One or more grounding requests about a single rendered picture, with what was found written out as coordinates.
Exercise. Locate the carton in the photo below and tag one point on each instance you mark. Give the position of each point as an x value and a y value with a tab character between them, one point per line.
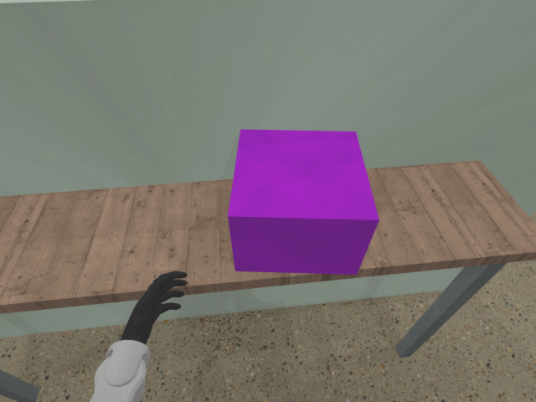
301	202

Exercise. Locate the left robot hand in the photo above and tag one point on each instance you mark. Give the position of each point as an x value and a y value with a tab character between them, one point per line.
150	306

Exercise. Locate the table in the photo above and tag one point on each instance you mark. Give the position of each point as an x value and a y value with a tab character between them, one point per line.
87	247

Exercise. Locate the robot left forearm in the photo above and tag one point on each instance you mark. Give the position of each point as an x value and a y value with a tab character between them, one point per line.
122	376

